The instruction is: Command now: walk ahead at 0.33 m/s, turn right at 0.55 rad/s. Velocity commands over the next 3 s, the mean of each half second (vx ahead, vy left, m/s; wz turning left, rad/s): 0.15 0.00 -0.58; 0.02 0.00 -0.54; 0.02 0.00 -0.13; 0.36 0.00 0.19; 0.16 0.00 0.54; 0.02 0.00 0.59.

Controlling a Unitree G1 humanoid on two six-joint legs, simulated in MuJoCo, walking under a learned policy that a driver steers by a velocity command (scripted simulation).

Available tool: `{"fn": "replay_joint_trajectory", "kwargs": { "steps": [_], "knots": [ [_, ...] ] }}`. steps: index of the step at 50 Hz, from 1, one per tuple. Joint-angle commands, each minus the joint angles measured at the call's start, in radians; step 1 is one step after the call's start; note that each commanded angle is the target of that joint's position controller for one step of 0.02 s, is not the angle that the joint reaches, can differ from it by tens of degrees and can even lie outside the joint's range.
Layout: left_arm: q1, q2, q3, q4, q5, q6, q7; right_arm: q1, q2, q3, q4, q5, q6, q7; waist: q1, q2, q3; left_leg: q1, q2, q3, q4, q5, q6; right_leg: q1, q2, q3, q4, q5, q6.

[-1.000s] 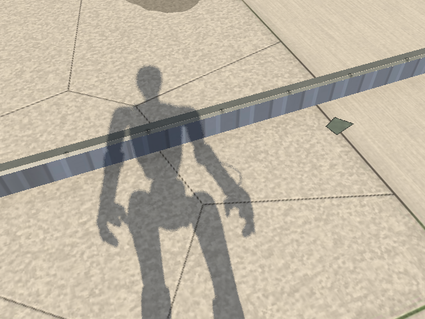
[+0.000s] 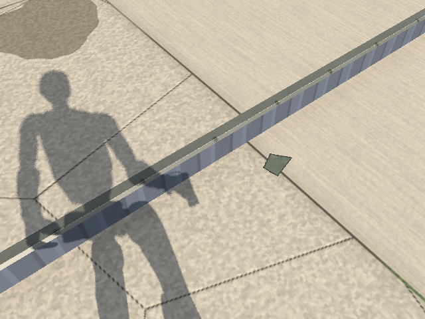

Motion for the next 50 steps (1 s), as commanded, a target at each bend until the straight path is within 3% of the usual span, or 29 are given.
{"fn": "replay_joint_trajectory", "kwargs": {
  "steps": [1, 3, 6, 8, 10, 11, 12, 13, 14, 15, 16, 17, 18, 20, 22, 25, 29, 32, 33, 34, 35, 36, 37, 38, 39, 40, 43, 46, 50],
  "knots": [
    [-0.066, 0.185, 0.042, -0.095, 0.0, -0.008, 0.027, 0.032, -0.055, -0.016, -0.056, -0.021, 0.017, -0.015, -0.052, -0.056, -0.037, 0.113, -0.055, 0.067, -0.207, 0.154, -0.047, -0.155, -0.201, 0.14, -0.093, 0.527, -0.142],
    [-0.019, 0.188, 0.046, -0.089, -0.013, 0.014, 0.038, -0.034, -0.036, -0.006, -0.083, -0.013, 0.021, -0.012, -0.014, -0.083, -0.08, 0.171, -0.106, 0.074, -0.363, 0.293, -0.046, -0.145, -0.17, 0.132, -0.049, 0.487, -0.09],
    [0.02, 0.18, 0.045, -0.08, -0.021, 0.039, 0.05, -0.109, -0.059, -0.008, -0.127, 0.006, 0.032, -0.003, 0.012, -0.119, -0.11, 0.176, -0.139, 0.041, -0.485, 0.333, -0.048, -0.059, -0.192, 0.22, 0.008, 0.347, -0.053],
    [0.012, 0.168, 0.043, -0.09, -0.017, 0.052, 0.062, -0.107, -0.097, -0.019, -0.137, 0.004, 0.031, 0.004, -0.003, -0.129, -0.12, 0.174, -0.139, -0.001, -0.546, 0.282, -0.037, 0.018, -0.215, 0.306, 0.074, 0.281, -0.045],
    [-0.032, 0.151, 0.039, -0.119, -0.013, 0.06, 0.072, -0.039, -0.126, -0.03, -0.122, -0.003, 0.016, 0.008, -0.044, -0.146, -0.139, 0.241, -0.125, -0.004, -0.626, 0.286, -0.004, 0.059, -0.205, 0.361, 0.18, 0.251, -0.023],
    [-0.037, 0.121, 0.028, -0.136, -0.009, 0.06, 0.071, 0.021, -0.147, -0.036, -0.114, -0.016, 0.007, 0.004, -0.07, -0.12, -0.188, 0.376, -0.061, -0.024, -0.681, 0.416, 0.036, 0.028, -0.153, 0.337, 0.298, 0.188, 0.012],
    [0.002, 0.064, 0.01, -0.155, 0.009, 0.057, 0.069, 0.09, -0.196, -0.042, -0.118, -0.034, 0.011, -0.006, -0.068, 0.04, -0.304, 0.621, 0.145, -0.19, -0.625, 0.768, 0.112, -0.109, -0.062, 0.22, 0.555, -0.168, 0.065],
    [0.212, 0.061, 0.003, -0.156, -0.012, 0.053, 0.06, 0.106, -0.216, -0.047, -0.111, -0.04, 0.034, -0.006, 0.023, 0.292, -0.427, 0.852, 0.377, -0.522, -0.623, 0.829, 0.325, -0.337, 0.037, 0.154, 0.767, -0.646, 0.107],
    [0.232, 0.175, 0.025, -0.12, -0.021, 0.062, 0.058, 0.057, -0.145, -0.038, -0.139, -0.008, 0.05, -0.005, 0.013, 0.187, -0.4, 0.784, 0.373, -0.557, -0.658, 0.55, 0.329, -0.404, -0.068, 0.151, 0.885, -0.561, 0.139],
    [0.113, 0.228, 0.044, -0.13, -0.026, 0.081, 0.063, 0.023, -0.086, -0.021, -0.163, -0.005, 0.061, -0.01, -0.029, 0.1, -0.284, 0.686, 0.286, -0.396, -0.673, 0.412, 0.277, -0.435, -0.097, 0.112, 0.932, -0.474, 0.167],
    [0.062, 0.218, 0.048, -0.14, -0.023, 0.102, 0.072, -0.014, -0.078, -0.015, -0.167, -0.012, 0.075, -0.012, -0.024, 0.048, -0.221, 0.576, 0.226, -0.299, -0.703, 0.304, 0.241, -0.429, -0.123, 0.086, 0.933, -0.408, 0.183],
    [0.035, 0.211, 0.05, -0.156, -0.015, 0.117, 0.078, -0.044, -0.082, -0.013, -0.168, -0.013, 0.085, -0.014, -0.019, 0.061, -0.157, 0.477, 0.191, -0.237, -0.735, 0.236, 0.235, -0.418, -0.144, 0.076, 0.923, -0.362, 0.191],
    [0.042, 0.179, 0.044, -0.164, -0.017, 0.125, 0.076, -0.055, -0.1, -0.017, -0.162, -0.021, 0.091, -0.017, -0.006, 0.09, -0.121, 0.386, 0.149, -0.158, -0.77, 0.223, 0.228, -0.367, -0.149, 0.044, 0.902, -0.324, 0.194],
    [0.049, 0.128, 0.033, -0.18, -0.018, 0.124, 0.074, -0.044, -0.1, -0.021, -0.15, -0.023, 0.094, -0.021, -0.009, 0.118, -0.114, 0.365, 0.119, -0.064, -0.797, 0.257, 0.241, -0.332, -0.149, 0.003, 0.818, -0.293, 0.196],
    [0.014, 0.113, 0.028, -0.208, -0.013, 0.118, 0.071, -0.024, -0.11, -0.029, -0.141, -0.015, 0.096, -0.026, -0.025, 0.114, -0.138, 0.414, 0.153, -0.04, -0.8, 0.319, 0.271, -0.335, -0.173, -0.002, 0.735, -0.274, 0.199],
    [-0.022, 0.109, 0.021, -0.236, -0.009, 0.116, 0.06, -0.035, -0.136, -0.041, -0.14, -0.008, 0.104, -0.027, -0.033, 0.108, -0.171, 0.431, 0.184, 0.005, -0.801, 0.325, 0.28, -0.272, -0.2, -0.016, 0.605, -0.229, 0.188],
    [-0.042, 0.128, 0.026, -0.258, -0.01, 0.121, 0.04, -0.031, -0.165, -0.054, -0.13, 0.004, 0.115, -0.015, -0.04, 0.132, -0.155, 0.426, 0.201, 0.059, -0.789, 0.266, 0.258, -0.179, -0.19, -0.064, 0.448, -0.214, 0.152],
    [0.004, 0.131, 0.037, -0.251, -0.009, 0.123, 0.023, -0.037, -0.174, -0.06, -0.117, 0.028, 0.125, -0.012, 0.0, 0.124, -0.154, 0.42, 0.196, 0.102, -0.702, 0.226, 0.193, -0.056, -0.159, -0.106, 0.218, -0.114, 0.096],
    [0.04, 0.149, 0.048, -0.237, -0.006, 0.123, 0.026, 0.0, -0.149, -0.056, -0.1, 0.032, 0.128, -0.011, 0.006, 0.094, -0.154, 0.369, 0.166, 0.14, -0.628, 0.17, 0.138, 0.032, -0.139, -0.094, 0.134, -0.058, 0.065],
    [0.074, 0.217, 0.071, -0.237, -0.006, 0.123, 0.037, 0.038, -0.098, -0.045, -0.09, 0.018, 0.131, -0.004, -0.001, -0.077, -0.131, 0.217, 0.083, 0.23, -0.426, 0.01, 0.043, 0.146, -0.248, 0.091, 0.018, 0.109, 0.002],
    [0.055, 0.34, 0.091, -0.274, 0.002, 0.124, 0.052, 0.009, -0.06, -0.03, -0.153, -0.025, 0.128, 0.001, -0.031, -0.369, -0.096, -0.087, -0.078, 0.269, -0.148, -0.372, -0.053, 0.207, -0.501, 0.464, -0.014, 0.34, -0.174],
    [0.069, 0.304, 0.081, -0.285, 0.036, 0.099, 0.045, -0.101, -0.108, -0.047, -0.173, -0.018, 0.119, -0.007, 0.049, -0.244, -0.141, -0.105, -0.099, 0.083, 0.037, -0.392, -0.044, 0.129, -0.518, 0.487, -0.043, 0.303, -0.248],
    [0.022, 0.28, 0.072, -0.283, 0.04, 0.079, 0.043, -0.094, -0.121, -0.055, -0.173, 0.007, 0.12, -0.01, 0.01, -0.192, -0.123, -0.113, -0.084, 0.046, 0.088, -0.298, -0.024, 0.107, -0.464, 0.397, -0.043, 0.253, -0.201],
    [-0.043, 0.253, 0.067, -0.291, 0.019, 0.069, 0.045, -0.053, -0.125, -0.061, -0.148, 0.009, 0.124, -0.017, -0.025, -0.151, -0.111, -0.112, -0.071, 0.034, 0.08, -0.205, -0.018, 0.095, -0.407, 0.329, -0.031, 0.207, -0.139],
    [-0.082, 0.218, 0.055, -0.299, 0.0, 0.069, 0.048, -0.032, -0.136, -0.066, -0.13, -0.002, 0.128, -0.026, -0.037, -0.145, -0.116, -0.104, -0.066, 0.029, 0.077, -0.151, -0.024, 0.091, -0.381, 0.298, -0.023, 0.209, -0.105],
    [-0.097, 0.205, 0.046, -0.304, -0.004, 0.071, 0.053, -0.019, -0.134, -0.068, -0.127, -0.008, 0.129, -0.028, -0.048, -0.156, -0.124, -0.062, -0.077, 0.036, 0.103, -0.111, -0.033, 0.06, -0.359, 0.273, -0.016, 0.262, -0.101],
    [-0.079, 0.186, 0.037, -0.308, 0.003, 0.075, 0.062, -0.005, -0.11, -0.062, -0.133, 0.005, 0.125, -0.02, -0.049, -0.149, -0.156, -0.029, -0.1, 0.038, 0.065, -0.048, -0.048, 0.089, -0.333, 0.253, -0.003, 0.306, -0.108],
    [-0.06, 0.186, 0.036, -0.301, 0.003, 0.08, 0.068, -0.036, -0.082, -0.046, -0.143, 0.008, 0.126, -0.012, -0.022, -0.161, -0.153, 0.007, -0.092, 0.039, -0.109, -0.032, -0.06, 0.127, -0.328, 0.257, 0.013, 0.277, -0.105],
    [-0.065, 0.196, 0.034, -0.297, 0.014, 0.09, 0.059, -0.041, -0.084, -0.04, -0.151, 0.015, 0.124, 0.004, -0.001, -0.178, -0.135, 0.144, -0.092, 0.054, -0.255, -0.087, -0.053, 0.062, -0.337, 0.291, 0.026, 0.246, -0.124]
  ]
}}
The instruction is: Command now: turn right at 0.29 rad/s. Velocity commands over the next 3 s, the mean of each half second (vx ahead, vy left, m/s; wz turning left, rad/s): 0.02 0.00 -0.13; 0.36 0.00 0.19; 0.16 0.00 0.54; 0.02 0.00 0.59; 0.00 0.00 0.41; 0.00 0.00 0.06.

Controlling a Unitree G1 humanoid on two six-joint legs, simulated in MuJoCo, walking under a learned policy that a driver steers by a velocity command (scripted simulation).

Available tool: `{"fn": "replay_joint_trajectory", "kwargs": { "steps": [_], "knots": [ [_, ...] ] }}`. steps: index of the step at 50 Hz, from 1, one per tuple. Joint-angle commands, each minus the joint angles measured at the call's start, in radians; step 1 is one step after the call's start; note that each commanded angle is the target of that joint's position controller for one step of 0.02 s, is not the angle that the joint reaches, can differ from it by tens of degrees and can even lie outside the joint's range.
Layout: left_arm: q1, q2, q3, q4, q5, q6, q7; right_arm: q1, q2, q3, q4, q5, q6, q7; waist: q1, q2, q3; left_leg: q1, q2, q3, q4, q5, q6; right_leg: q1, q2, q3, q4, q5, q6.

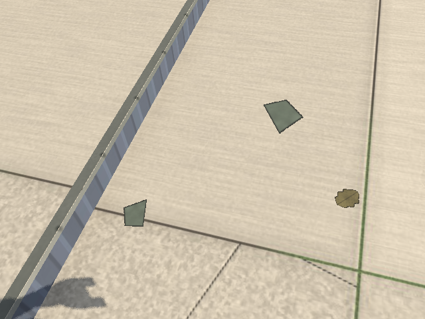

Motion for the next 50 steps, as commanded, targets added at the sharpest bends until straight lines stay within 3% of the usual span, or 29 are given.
{"fn": "replay_joint_trajectory", "kwargs": {
  "steps": [1, 4, 6, 7, 8, 9, 10, 12, 14, 20, 21, 23, 24, 27, 28, 29, 31, 32, 33, 34, 35, 36, 37, 40, 44, 48, 50],
  "knots": [
    [0.003, 0.162, 0.043, -0.054, 0.005, -0.005, -0.005, -0.043, -0.07, -0.009, -0.079, 0.006, -0.017, 0.009, 0.031, -0.182, -0.103, 0.045, 0.008, 0.005, -0.097, -0.039, 0.007, 0.114, -0.259, 0.235, -0.084, 0.337, -0.19],
    [-0.02, 0.142, 0.031, -0.045, -0.004, -0.003, -0.011, -0.018, -0.061, -0.005, -0.078, 0.008, -0.026, 0.018, 0.013, -0.169, -0.095, 0.134, 0.003, 0.014, -0.261, -0.005, 0.027, 0.11, -0.245, 0.262, -0.048, 0.367, -0.178],
    [-0.021, 0.114, 0.02, -0.035, -0.012, -0.006, -0.009, 0.03, -0.054, 0.0, -0.065, -0.007, -0.037, 0.025, -0.022, -0.133, -0.101, 0.3, 0.018, 0.004, -0.501, 0.257, 0.059, 0.058, -0.194, 0.245, -0.026, 0.285, -0.111],
    [0.01, 0.086, 0.011, -0.033, 0.006, -0.014, -0.008, 0.053, -0.109, -0.008, -0.071, -0.025, -0.04, 0.021, -0.002, -0.047, -0.132, 0.402, 0.128, -0.091, -0.494, 0.454, 0.096, 0.002, -0.138, 0.198, 0.037, 0.144, -0.05],
    [0.07, 0.072, 0.009, -0.025, 0.018, -0.026, -0.014, 0.03, -0.161, -0.016, -0.076, -0.032, -0.037, 0.017, 0.062, 0.125, -0.126, 0.417, 0.236, -0.183, -0.463, 0.624, 0.182, -0.062, -0.028, 0.084, 0.109, -0.097, 0.004],
    [0.046, 0.08, 0.01, -0.03, 0.023, -0.028, -0.013, -0.011, -0.097, 0.001, -0.072, -0.026, -0.039, 0.02, 0.06, 0.191, -0.12, 0.313, 0.276, -0.239, -0.497, 0.489, 0.267, -0.012, -0.04, 0.036, 0.077, -0.148, 0.047],
    [0.019, 0.104, 0.017, -0.021, 0.02, -0.026, -0.011, -0.049, -0.059, 0.012, -0.084, -0.022, -0.043, 0.023, 0.048, 0.152, -0.094, 0.288, 0.223, -0.202, -0.504, 0.375, 0.243, 0.026, -0.057, 0.032, 0.054, -0.083, 0.057],
    [-0.033, 0.099, 0.021, -0.023, 0.017, -0.011, -0.009, -0.023, -0.073, 0.011, -0.08, -0.018, -0.052, 0.025, 0.013, 0.113, -0.075, 0.27, 0.142, -0.132, -0.489, 0.236, 0.165, 0.047, -0.053, 0.039, 0.04, 0.041, 0.048],
    [-0.019, 0.085, 0.02, -0.018, 0.012, -0.006, -0.014, -0.008, -0.077, 0.013, -0.076, -0.016, -0.059, 0.023, 0.011, 0.068, -0.056, 0.254, 0.108, -0.089, -0.473, 0.18, 0.131, 0.062, -0.06, 0.053, 0.023, 0.093, 0.031],
    [0.002, 0.066, 0.022, 0.007, 0.009, -0.018, -0.015, 0.02, -0.054, 0.024, -0.078, -0.013, -0.05, 0.017, -0.008, -0.027, -0.05, 0.271, 0.069, -0.046, -0.424, 0.169, 0.12, 0.053, -0.07, 0.071, 0.005, 0.132, 0.024],
    [0.018, 0.054, 0.019, 0.017, 0.009, -0.018, -0.014, 0.031, -0.045, 0.028, -0.073, -0.015, -0.048, 0.017, -0.009, -0.031, -0.07, 0.276, 0.059, -0.038, -0.432, 0.079, 0.12, 0.062, -0.061, 0.062, 0.0, 0.051, 0.023],
    [0.034, 0.062, 0.023, 0.023, 0.002, -0.02, -0.011, 0.04, -0.068, 0.021, -0.07, -0.005, -0.041, 0.015, -0.012, -0.009, -0.023, 0.249, 0.053, -0.059, -0.451, -0.197, 0.151, -0.009, -0.022, 0.021, 0.032, -0.242, 0.008],
    [0.038, 0.062, 0.023, 0.018, -0.002, -0.027, -0.011, 0.053, -0.079, 0.018, -0.068, 0.003, -0.041, 0.012, -0.014, 0.016, 0.023, 0.232, 0.081, -0.11, -0.482, -0.321, 0.181, -0.071, -0.015, 0.005, 0.055, -0.338, 0.002],
    [0.016, 0.031, 0.018, -0.003, -0.023, -0.074, -0.02, 0.119, -0.125, 0.004, -0.048, 0.015, -0.057, 0.007, -0.02, 0.119, 0.097, 0.268, 0.269, -0.378, -0.628, -0.478, 0.297, -0.197, -0.023, -0.094, 0.216, -0.234, 0.007],
    [0.001, 0.034, 0.018, -0.008, -0.026, -0.087, -0.023, 0.125, -0.132, 0.001, -0.044, 0.018, -0.059, 0.007, -0.024, 0.121, 0.115, 0.246, 0.3, -0.419, -0.643, -0.45, 0.317, -0.191, -0.046, -0.093, 0.219, -0.21, 0.003],
    [0.016, 0.034, 0.02, -0.004, -0.026, -0.098, -0.029, 0.111, -0.131, 0.002, -0.047, 0.019, -0.059, 0.009, -0.01, 0.121, 0.11, 0.221, 0.292, -0.395, -0.636, -0.396, 0.31, -0.142, -0.055, -0.096, 0.187, -0.204, -0.008],
    [0.14, 0.04, 0.029, 0.044, -0.025, -0.11, -0.039, 0.027, -0.101, 0.011, -0.072, 0.025, -0.054, 0.019, 0.063, 0.111, 0.068, 0.087, 0.192, -0.233, -0.559, -0.26, 0.241, 0.126, -0.046, -0.094, 0.035, -0.142, -0.035],
    [0.224, 0.091, 0.046, 0.069, -0.021, -0.114, -0.039, -0.021, -0.047, 0.027, -0.099, 0.023, -0.06, 0.02, 0.095, 0.008, 0.055, -0.002, 0.091, -0.101, -0.387, -0.138, 0.178, 0.222, -0.117, 0.063, -0.052, -0.196, -0.07],
    [0.316, 0.182, 0.073, 0.088, -0.019, -0.119, -0.043, -0.042, -0.006, 0.037, -0.133, 0.023, -0.08, 0.02, 0.108, -0.243, 0.025, -0.172, -0.043, 0.06, -0.061, -0.062, 0.104, 0.372, -0.279, 0.373, -0.187, -0.257, -0.16],
    [0.357, 0.182, 0.073, 0.083, -0.007, -0.127, -0.046, -0.05, -0.063, 0.023, -0.143, 0.032, -0.096, 0.017, 0.132, -0.282, 0.022, -0.333, -0.048, -0.019, 0.161, -0.224, 0.098, 0.442, -0.412, 0.588, -0.252, -0.145, -0.251],
    [0.337, 0.131, 0.057, 0.081, 0.0, -0.134, -0.042, -0.004, -0.088, 0.01, -0.122, 0.048, -0.103, 0.021, 0.1, -0.178, 0.031, -0.397, -0.019, -0.095, 0.285, -0.211, 0.121, 0.47, -0.419, 0.517, -0.213, -0.058, -0.244],
    [0.317, 0.106, 0.051, 0.072, 0.004, -0.137, -0.038, 0.024, -0.07, 0.013, -0.104, 0.055, -0.104, 0.027, 0.081, -0.116, 0.015, -0.423, -0.001, -0.123, 0.318, -0.13, 0.144, 0.49, -0.393, 0.412, -0.204, -0.014, -0.208],
    [0.291, 0.094, 0.046, 0.073, 0.001, -0.136, -0.036, 0.018, -0.058, 0.014, -0.1, 0.049, -0.102, 0.033, 0.07, -0.083, 0.023, -0.442, 0.019, -0.129, 0.301, -0.051, 0.154, 0.485, -0.372, 0.319, -0.221, 0.039, -0.175],
    [0.252, 0.046, 0.029, 0.078, 0.004, -0.127, -0.031, 0.017, -0.03, 0.013, -0.086, 0.038, -0.085, 0.056, 0.051, -0.113, 0.027, -0.367, 0.041, -0.084, 0.235, 0.105, 0.126, 0.402, -0.296, 0.09, -0.271, 0.242, -0.111],
    [0.223, 0.084, 0.034, 0.093, 0.002, -0.126, -0.017, -0.071, 0.006, 0.029, -0.127, 0.026, -0.077, 0.065, 0.062, -0.089, 0.073, -0.306, 0.043, -0.014, 0.019, 0.274, 0.075, 0.288, -0.261, -0.08, -0.333, 0.285, -0.099],
    [0.255, 0.122, 0.039, 0.136, -0.009, -0.125, -0.01, -0.182, 0.013, 0.04, -0.18, 0.023, -0.085, 0.085, 0.093, -0.103, 0.111, -0.185, 0.031, 0.075, -0.19, 0.373, 0.093, 0.25, -0.276, -0.17, -0.355, 0.317, -0.089],
    [0.235, 0.137, 0.04, 0.146, -0.013, -0.112, -0.006, -0.187, -0.014, 0.029, -0.201, 0.021, -0.09, 0.098, 0.065, -0.111, 0.105, -0.141, -0.005, 0.112, -0.253, 0.335, 0.128, 0.303, -0.282, -0.213, -0.259, 0.619, -0.064]
  ]
}}
Over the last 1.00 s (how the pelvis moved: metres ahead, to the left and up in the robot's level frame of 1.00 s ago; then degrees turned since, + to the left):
0.17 -0.01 0.00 -34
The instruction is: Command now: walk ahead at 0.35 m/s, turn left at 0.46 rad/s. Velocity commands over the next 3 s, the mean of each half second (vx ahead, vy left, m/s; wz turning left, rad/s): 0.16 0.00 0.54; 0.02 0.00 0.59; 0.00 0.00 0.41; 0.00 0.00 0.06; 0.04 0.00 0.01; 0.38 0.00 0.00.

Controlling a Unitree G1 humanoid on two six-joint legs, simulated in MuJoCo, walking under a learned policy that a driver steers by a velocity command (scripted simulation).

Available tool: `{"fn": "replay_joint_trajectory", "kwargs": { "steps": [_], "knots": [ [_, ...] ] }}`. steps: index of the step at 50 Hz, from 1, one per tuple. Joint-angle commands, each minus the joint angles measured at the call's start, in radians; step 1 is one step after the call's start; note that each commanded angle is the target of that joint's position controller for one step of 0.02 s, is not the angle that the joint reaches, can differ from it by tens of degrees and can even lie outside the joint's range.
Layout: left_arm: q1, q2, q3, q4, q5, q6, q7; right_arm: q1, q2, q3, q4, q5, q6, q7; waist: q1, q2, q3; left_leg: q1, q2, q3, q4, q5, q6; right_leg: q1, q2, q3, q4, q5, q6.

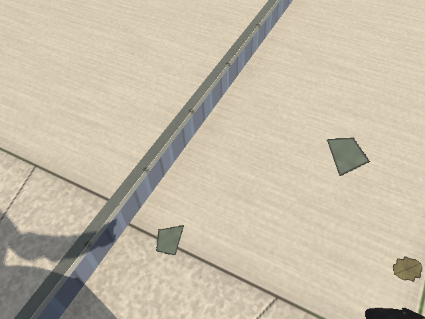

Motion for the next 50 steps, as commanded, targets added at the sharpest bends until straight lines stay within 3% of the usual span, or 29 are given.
{"fn": "replay_joint_trajectory", "kwargs": {
  "steps": [1, 3, 4, 5, 6, 7, 8, 9, 10, 12, 14, 16, 20, 22, 26, 28, 29, 30, 31, 32, 33, 34, 35, 37, 41, 46, 48, 49, 50],
  "knots": [
    [-0.025, 0.203, 0.048, -0.04, -0.006, 0.005, 0.017, -0.111, -0.08, -0.022, -0.124, -0.007, -0.025, 0.019, -0.043, -0.153, 0.048, 0.114, -0.072, 0.089, -0.067, -0.024, 0.046, -0.09, -0.244, 0.005, 0.098, 0.986, -0.083],
    [-0.063, 0.228, 0.053, -0.058, -0.005, 0.023, 0.032, 0.116, -0.149, -0.06, -0.073, -0.007, -0.021, 0.016, -0.161, -0.183, -0.103, 0.381, -0.139, 0.104, -0.089, -0.016, 0.091, -0.114, -0.226, -0.018, 0.387, 1.188, -0.041],
    [-0.082, 0.226, 0.05, -0.078, -0.013, 0.018, 0.034, 0.243, -0.197, -0.085, -0.05, -0.009, -0.012, -0.003, -0.237, -0.144, -0.167, 0.61, -0.125, 0.043, -0.155, 0.089, 0.128, -0.256, -0.182, -0.029, 0.607, 1.052, 0.0],
    [-0.04, 0.116, 0.018, -0.116, 0.027, 0.007, 0.024, 0.295, -0.264, -0.089, -0.04, -0.018, 0.002, -0.032, -0.185, 0.118, -0.266, 0.901, 0.102, -0.251, -0.103, 0.439, 0.196, -0.54, -0.064, -0.017, 0.977, 0.105, 0.048],
    [0.1, 0.086, -0.011, -0.131, 0.016, -0.014, 0.003, 0.256, -0.313, -0.085, -0.092, -0.052, -0.01, -0.029, -0.111, 0.219, -0.527, 1.151, 0.378, -0.798, -0.175, 0.473, 0.447, -0.784, 0.075, 0.195, 1.313, -0.358, 0.074],
    [-0.013, 0.206, 0.018, -0.121, -0.003, -0.019, -0.007, 0.238, -0.244, -0.082, -0.109, -0.043, 0.002, -0.03, -0.194, 0.032, -0.528, 1.049, 0.308, -0.693, -0.25, 0.331, 0.394, -0.791, 0.008, 0.294, 1.332, -0.248, 0.064],
    [-0.103, 0.206, 0.017, -0.163, -0.021, -0.015, -0.004, 0.168, -0.206, -0.069, -0.107, -0.026, 0.003, -0.029, -0.161, 0.002, -0.343, 0.885, 0.251, -0.547, -0.281, 0.24, 0.341, -0.829, -0.021, 0.256, 1.262, -0.161, 0.056],
    [-0.125, 0.191, 0.016, -0.159, -0.007, -0.007, 0.009, 0.117, -0.179, -0.062, -0.107, -0.007, 0.006, -0.032, -0.115, -0.088, -0.213, 0.705, 0.191, -0.46, -0.313, 0.19, 0.295, -0.826, -0.06, 0.231, 1.185, -0.099, 0.064],
    [-0.126, 0.199, 0.021, -0.161, 0.006, 0.007, 0.021, 0.078, -0.168, -0.059, -0.115, -0.008, 0.008, -0.035, -0.083, -0.074, -0.154, 0.564, 0.159, -0.408, -0.338, 0.206, 0.283, -0.779, -0.08, 0.229, 1.13, -0.063, 0.072],
    [-0.096, 0.189, 0.021, -0.162, 0.015, 0.035, 0.027, 0.048, -0.175, -0.062, -0.116, -0.031, 0.012, -0.036, -0.04, -0.016, -0.122, 0.38, 0.119, -0.356, -0.376, 0.244, 0.281, -0.674, -0.087, 0.219, 1.069, -0.031, 0.083],
    [-0.09, 0.159, 0.013, -0.161, 0.025, 0.046, 0.038, 0.053, -0.181, -0.064, -0.102, -0.031, 0.01, -0.044, -0.033, 0.0, -0.141, 0.324, 0.097, -0.304, -0.359, 0.359, 0.28, -0.653, -0.076, 0.203, 0.99, -0.004, 0.103],
    [-0.128, 0.149, 0.01, -0.176, 0.031, 0.053, 0.047, 0.065, -0.198, -0.069, -0.092, -0.025, 0.021, -0.056, -0.043, 0.001, -0.168, 0.335, 0.083, -0.305, -0.34, 0.338, 0.264, -0.678, -0.062, 0.206, 0.91, 0.042, 0.119],
    [-0.232, 0.142, 0.006, -0.21, 0.019, 0.065, 0.044, 0.062, -0.201, -0.068, -0.096, -0.009, 0.06, -0.085, -0.074, 0.048, -0.167, 0.347, 0.041, -0.367, -0.342, -0.08, 0.204, -0.697, -0.041, 0.234, 0.735, 0.144, 0.125],
    [-0.28, 0.14, 0.005, -0.225, 0.013, 0.06, 0.036, 0.069, -0.206, -0.07, -0.097, -0.01, 0.071, -0.095, -0.095, 0.079, -0.145, 0.355, 0.04, -0.411, -0.343, -0.209, 0.194, -0.685, -0.027, 0.245, 0.636, 0.155, 0.121],
    [-0.296, 0.156, 0.013, -0.23, 0.003, 0.033, 0.02, 0.098, -0.202, -0.071, -0.096, -0.013, 0.083, -0.094, -0.111, 0.122, -0.153, 0.427, 0.057, -0.495, -0.266, -0.061, 0.185, -0.585, 0.011, 0.244, 0.455, 0.083, 0.097],
    [-0.237, 0.16, 0.024, -0.211, -0.001, 0.02, 0.012, 0.077, -0.184, -0.065, -0.102, 0.001, 0.09, -0.094, -0.063, 0.12, -0.151, 0.433, 0.022, -0.509, -0.196, 0.002, 0.141, -0.446, 0.005, 0.228, 0.21, 0.206, 0.066],
    [-0.213, 0.204, 0.038, -0.206, 0.008, 0.018, 0.014, 0.104, -0.146, -0.054, -0.106, 0.001, 0.091, -0.095, -0.072, 0.055, -0.174, 0.362, -0.027, -0.466, -0.107, -0.154, 0.092, -0.313, -0.115, 0.297, 0.156, 0.299, 0.024],
    [-0.275, 0.294, 0.056, -0.228, 0.034, 0.034, 0.021, 0.185, -0.098, -0.043, -0.113, -0.009, 0.087, -0.089, -0.153, -0.231, -0.162, 0.179, -0.175, -0.275, 0.091, -0.509, 0.02, -0.206, -0.342, 0.522, 0.166, 0.572, -0.11],
    [-0.225, 0.253, 0.056, -0.215, 0.054, 0.042, 0.016, 0.152, -0.181, -0.065, -0.124, -0.014, 0.073, -0.087, -0.1, -0.335, -0.165, 0.055, -0.189, -0.172, 0.321, -0.662, -0.034, -0.215, -0.448, 0.67, 0.141, 0.677, -0.249],
    [-0.237, 0.204, 0.042, -0.227, 0.044, 0.044, 0.018, 0.159, -0.239, -0.087, -0.107, -0.014, 0.073, -0.084, -0.097, -0.239, -0.156, 0.041, -0.137, -0.178, 0.468, -0.604, -0.065, -0.226, -0.431, 0.604, 0.159, 0.664, -0.256],
    [-0.269, 0.168, 0.033, -0.232, 0.032, 0.048, 0.02, 0.164, -0.235, -0.093, -0.084, -0.006, 0.085, -0.087, -0.103, -0.176, -0.132, 0.038, -0.12, -0.162, 0.525, -0.542, -0.088, -0.245, -0.357, 0.491, 0.175, 0.63, -0.209],
    [-0.294, 0.152, 0.028, -0.237, 0.02, 0.053, 0.022, 0.171, -0.214, -0.091, -0.072, -0.006, 0.1, -0.093, -0.108, -0.154, -0.115, 0.03, -0.11, -0.148, 0.569, -0.493, -0.108, -0.252, -0.307, 0.415, 0.183, 0.596, -0.173],
    [-0.309, 0.149, 0.026, -0.237, 0.015, 0.058, 0.025, 0.171, -0.185, -0.084, -0.074, -0.004, 0.111, -0.092, -0.107, -0.159, -0.098, 0.029, -0.103, -0.131, 0.589, -0.455, -0.122, -0.269, -0.285, 0.363, 0.18, 0.606, -0.165],
    [-0.306, 0.156, 0.029, -0.23, 0.022, 0.07, 0.03, 0.138, -0.138, -0.069, -0.096, 0.003, 0.117, -0.088, -0.092, -0.196, -0.083, 0.047, -0.09, -0.069, 0.518, -0.403, -0.138, -0.278, -0.242, 0.273, 0.156, 0.584, -0.163],
    [-0.283, 0.192, 0.049, -0.215, 0.02, 0.086, 0.035, 0.068, -0.104, -0.053, -0.142, -0.002, 0.111, -0.072, -0.051, -0.239, -0.122, 0.116, -0.035, -0.028, 0.31, -0.412, -0.14, -0.218, -0.287, 0.23, 0.159, 0.574, -0.195],
    [-0.301, 0.232, 0.069, -0.199, -0.006, 0.084, 0.019, 0.083, -0.125, -0.061, -0.156, -0.004, 0.116, -0.05, -0.055, -0.254, -0.129, 0.28, -0.029, 0.034, 0.062, -0.375, -0.082, -0.252, -0.333, 0.197, 0.178, 0.517, -0.187],
    [-0.318, 0.231, 0.071, -0.19, -0.026, 0.084, 0.018, 0.142, -0.122, -0.07, -0.137, -0.004, 0.116, -0.043, -0.097, -0.233, -0.125, 0.397, -0.054, 0.068, -0.142, -0.24, -0.031, -0.294, -0.318, 0.156, 0.246, 0.453, -0.137],
    [-0.276, 0.2, 0.064, -0.169, -0.026, 0.082, 0.016, 0.185, -0.141, -0.08, -0.121, -0.006, 0.114, -0.048, -0.107, -0.184, -0.127, 0.509, -0.073, 0.048, -0.236, -0.156, 0.002, -0.365, -0.284, 0.108, 0.326, 0.369, -0.079],
    [-0.24, 0.149, 0.051, -0.166, 0.002, 0.08, 0.01, 0.222, -0.221, -0.104, -0.124, -0.004, 0.109, -0.061, -0.096, 0.028, -0.127, 0.674, 0.075, -0.178, -0.297, 0.106, 0.065, -0.565, -0.197, 0.004, 0.551, 0.122, 0.021]
  ]
}}
Over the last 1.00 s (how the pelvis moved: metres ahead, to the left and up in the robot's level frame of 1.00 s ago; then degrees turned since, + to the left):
0.19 0.02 -0.01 7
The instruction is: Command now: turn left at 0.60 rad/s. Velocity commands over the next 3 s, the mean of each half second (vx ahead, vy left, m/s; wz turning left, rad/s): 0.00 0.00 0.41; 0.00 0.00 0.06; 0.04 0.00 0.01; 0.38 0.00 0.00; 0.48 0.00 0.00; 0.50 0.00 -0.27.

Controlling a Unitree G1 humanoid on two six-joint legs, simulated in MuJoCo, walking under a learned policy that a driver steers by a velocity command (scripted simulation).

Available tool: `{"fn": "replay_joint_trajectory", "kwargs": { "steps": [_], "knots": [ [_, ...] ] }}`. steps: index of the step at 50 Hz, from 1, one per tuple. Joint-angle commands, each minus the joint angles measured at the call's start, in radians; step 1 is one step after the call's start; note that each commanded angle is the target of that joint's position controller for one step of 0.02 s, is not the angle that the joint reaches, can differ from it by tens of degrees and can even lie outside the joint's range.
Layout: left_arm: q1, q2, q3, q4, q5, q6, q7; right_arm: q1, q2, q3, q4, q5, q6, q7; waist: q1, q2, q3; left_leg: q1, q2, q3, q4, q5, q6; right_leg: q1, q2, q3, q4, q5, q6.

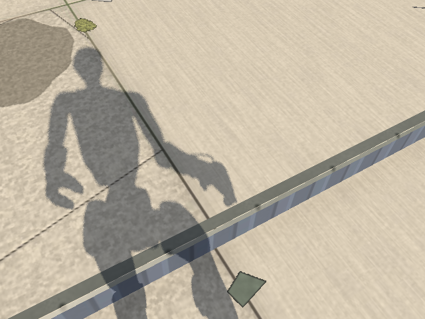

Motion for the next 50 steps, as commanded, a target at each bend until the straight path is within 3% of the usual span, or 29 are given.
{"fn": "replay_joint_trajectory", "kwargs": {
  "steps": [1, 2, 3, 4, 5, 6, 9, 12, 18, 20, 21, 22, 23, 24, 25, 26, 30, 37, 50],
  "knots": [
    [-0.021, 0.05, 0.009, -0.105, 0.052, -0.016, -0.001, 0.111, -0.298, -0.084, -0.068, -0.024, -0.024, -0.02, -0.022, 0.363, -0.119, 0.317, 0.369, -0.549, -0.202, 0.644, 0.289, -0.401, 0.094, 0.009, 0.416, -0.396, 0.04],
    [-0.105, 0.102, 0.026, -0.115, 0.035, -0.021, 0.01, 0.14, -0.25, -0.073, -0.065, -0.056, -0.049, -0.013, -0.103, 0.256, -0.184, 0.263, 0.385, -0.564, -0.236, 0.559, 0.369, -0.398, 0.1, 0.165, 0.579, -0.414, 0.036],
    [-0.106, 0.124, 0.034, -0.109, 0.015, -0.018, 0.012, 0.094, -0.219, -0.058, -0.053, -0.054, -0.064, -0.014, -0.067, 0.206, -0.142, 0.23, 0.326, -0.469, -0.24, 0.47, 0.32, -0.403, 0.084, 0.19, 0.616, -0.33, 0.021],
    [-0.081, 0.125, 0.04, -0.086, 0.017, -0.014, 0.018, 0.032, -0.193, -0.052, -0.054, -0.031, -0.068, -0.021, -0.036, 0.159, -0.116, 0.206, 0.264, -0.402, -0.234, 0.399, 0.258, -0.401, 0.073, 0.196, 0.594, -0.238, 0.017],
    [-0.07, 0.132, 0.045, -0.076, 0.025, -0.01, 0.024, -0.012, -0.165, -0.041, -0.059, -0.01, -0.064, -0.027, -0.022, 0.151, -0.106, 0.191, 0.233, -0.371, -0.228, 0.403, 0.224, -0.396, 0.07, 0.199, 0.571, -0.176, 0.023],
    [-0.054, 0.127, 0.046, -0.07, 0.029, -0.009, 0.023, -0.031, -0.156, -0.034, -0.061, -0.006, -0.059, -0.034, -0.007, 0.156, -0.115, 0.156, 0.207, -0.344, -0.223, 0.457, 0.215, -0.349, 0.086, 0.189, 0.585, -0.129, 0.032],
    [-0.022, 0.093, 0.036, -0.055, 0.018, -0.014, 0.011, -0.019, -0.148, -0.028, -0.053, -0.018, -0.053, -0.046, -0.001, 0.144, -0.153, 0.17, 0.181, -0.316, -0.217, 0.469, 0.217, -0.303, 0.113, 0.176, 0.523, -0.056, 0.046],
    [-0.053, 0.068, 0.021, -0.058, 0.015, -0.013, 0.005, -0.001, -0.146, -0.025, -0.038, -0.019, -0.051, -0.052, -0.026, 0.154, -0.15, 0.188, 0.178, -0.327, -0.211, 0.397, 0.214, -0.256, 0.106, 0.176, 0.357, -0.038, 0.051],
    [-0.06, 0.076, 0.018, -0.066, 0.004, -0.021, -0.012, -0.012, -0.151, -0.017, -0.016, -0.027, -0.046, -0.033, -0.05, 0.173, -0.102, 0.102, 0.186, -0.398, -0.2, 0.308, 0.231, -0.079, 0.112, 0.161, 0.132, -0.102, 0.027],
    [-0.027, 0.061, 0.015, -0.056, 0.004, -0.029, -0.019, -0.04, -0.13, -0.006, -0.009, -0.019, -0.046, -0.03, -0.02, 0.156, -0.101, 0.09, 0.165, -0.404, -0.169, 0.327, 0.21, 0.008, 0.118, 0.152, -0.03, -0.029, 0.011],
    [0.001, 0.048, 0.012, -0.046, 0.01, -0.036, -0.023, -0.047, -0.111, 0.002, -0.004, -0.012, -0.047, -0.03, 0.006, 0.139, -0.102, 0.066, 0.14, -0.394, -0.156, 0.309, 0.18, 0.094, 0.121, 0.145, -0.182, 0.102, -0.005],
    [0.01, 0.07, 0.012, -0.049, 0.026, -0.042, -0.023, -0.013, -0.087, 0.011, 0.006, -0.02, -0.054, -0.031, -0.003, 0.1, -0.118, 0.023, 0.109, -0.379, -0.143, 0.235, 0.127, 0.194, 0.07, 0.194, -0.224, 0.233, -0.025],
    [0.025, 0.138, 0.023, -0.062, 0.041, -0.043, -0.017, 0.03, -0.064, 0.017, 0.009, -0.044, -0.064, -0.029, -0.039, -0.04, -0.149, -0.031, 0.032, -0.299, -0.039, 0.089, 0.068, 0.272, -0.064, 0.306, -0.201, 0.462, -0.076],
    [-0.027, 0.136, 0.019, -0.047, 0.046, -0.042, -0.022, 0.06, -0.058, 0.014, 0.016, -0.037, -0.069, -0.029, -0.092, -0.176, -0.133, -0.009, -0.032, -0.19, -0.053, -0.064, 0.017, 0.165, -0.118, 0.37, -0.206, 0.415, -0.18],
    [-0.074, 0.066, 0.002, -0.067, 0.035, -0.046, -0.028, 0.037, -0.088, 0.011, 0.027, -0.049, -0.068, -0.032, -0.074, -0.148, -0.119, 0.053, -0.009, -0.18, -0.069, -0.037, -0.015, 0.111, -0.095, 0.363, -0.231, 0.296, -0.195],
    [-0.068, 0.053, -0.002, -0.062, 0.032, -0.049, -0.03, -0.002, -0.096, 0.005, 0.025, -0.047, -0.065, -0.032, -0.051, -0.137, -0.108, 0.06, -0.016, -0.175, -0.077, 0.016, -0.017, 0.11, -0.046, 0.326, -0.225, 0.199, -0.157],
    [-0.03, 0.073, -0.002, -0.058, 0.029, -0.061, -0.025, -0.011, -0.074, 0.005, 0.036, -0.035, -0.054, -0.028, -0.023, -0.063, -0.07, 0.051, -0.005, -0.202, -0.103, 0.12, 0.01, 0.107, 0.027, 0.247, -0.186, 0.115, -0.089],
    [-0.009, 0.05, -0.012, -0.067, 0.025, -0.051, -0.021, 0.009, -0.049, 0.004, 0.067, -0.033, -0.067, -0.03, -0.007, 0.029, -0.071, 0.05, 0.004, -0.219, -0.115, 0.169, 0.006, 0.127, 0.059, 0.215, -0.143, 0.129, -0.086],
    [0.013, 0.027, -0.017, -0.042, 0.022, -0.055, -0.029, 0.032, -0.04, 0.001, 0.099, -0.032, -0.067, -0.048, -0.014, 0.024, -0.06, 0.093, 0.011, -0.221, -0.112, 0.199, -0.003, 0.103, 0.078, 0.203, -0.151, 0.132, -0.082]
  ]
}}
Over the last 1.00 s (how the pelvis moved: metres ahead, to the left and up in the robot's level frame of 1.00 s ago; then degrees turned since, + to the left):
0.20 0.02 0.00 36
